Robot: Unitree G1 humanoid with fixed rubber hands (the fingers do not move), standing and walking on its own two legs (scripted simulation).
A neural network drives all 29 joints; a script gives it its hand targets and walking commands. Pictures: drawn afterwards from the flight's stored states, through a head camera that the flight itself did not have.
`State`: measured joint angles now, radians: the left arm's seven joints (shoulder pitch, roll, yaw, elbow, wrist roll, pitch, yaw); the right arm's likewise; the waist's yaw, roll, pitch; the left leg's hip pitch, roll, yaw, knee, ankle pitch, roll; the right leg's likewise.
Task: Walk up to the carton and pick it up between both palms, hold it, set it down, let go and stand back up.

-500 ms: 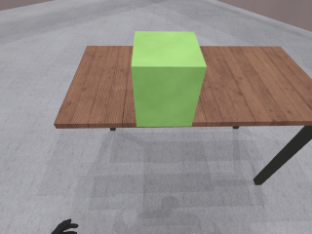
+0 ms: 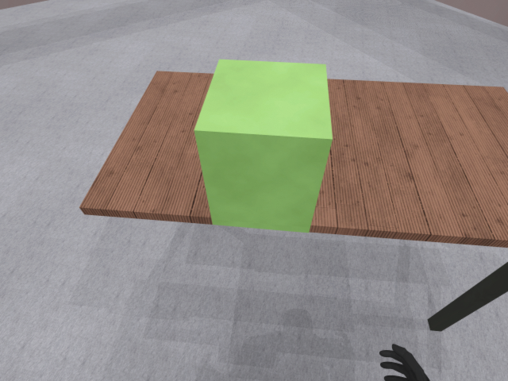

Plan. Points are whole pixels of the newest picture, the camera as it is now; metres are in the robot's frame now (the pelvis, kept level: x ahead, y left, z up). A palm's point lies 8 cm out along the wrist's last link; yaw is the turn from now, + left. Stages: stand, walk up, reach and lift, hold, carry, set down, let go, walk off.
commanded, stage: walk up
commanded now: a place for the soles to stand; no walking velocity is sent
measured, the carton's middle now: (265, 149) +0.52 +0.02 +0.06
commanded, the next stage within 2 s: none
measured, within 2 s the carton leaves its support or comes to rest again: neither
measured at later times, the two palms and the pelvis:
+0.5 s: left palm out of the picture +0.09 +0.28 -0.08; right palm out of the picture +0.12 -0.24 -0.09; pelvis +0.01 +0.02 +0.01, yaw +2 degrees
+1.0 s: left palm out of the picture +0.07 +0.40 -0.12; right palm (356, 344) +0.22 -0.15 -0.09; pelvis +0.10 +0.11 -0.01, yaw +4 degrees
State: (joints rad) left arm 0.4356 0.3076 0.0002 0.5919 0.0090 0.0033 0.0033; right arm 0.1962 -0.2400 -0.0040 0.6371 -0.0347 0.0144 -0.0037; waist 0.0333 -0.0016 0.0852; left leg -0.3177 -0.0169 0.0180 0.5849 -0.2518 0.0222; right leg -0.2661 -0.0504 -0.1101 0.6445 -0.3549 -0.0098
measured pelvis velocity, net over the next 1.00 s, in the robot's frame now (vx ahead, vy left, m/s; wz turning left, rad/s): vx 0.10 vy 0.11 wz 0.06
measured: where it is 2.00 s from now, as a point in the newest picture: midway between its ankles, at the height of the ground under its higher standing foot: outside the picture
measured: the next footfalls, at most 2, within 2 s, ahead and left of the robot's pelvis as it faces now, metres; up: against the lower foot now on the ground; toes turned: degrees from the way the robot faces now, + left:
left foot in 0.92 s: +0.19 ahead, +0.23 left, +0.00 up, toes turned +6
right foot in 1.42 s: +0.24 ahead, -0.04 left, +0.00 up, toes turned -1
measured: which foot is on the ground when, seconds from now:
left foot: down 0.00-0.64, up 0.66-0.90, down 0.92-1.00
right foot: down 0.00-0.94, up 0.96-1.00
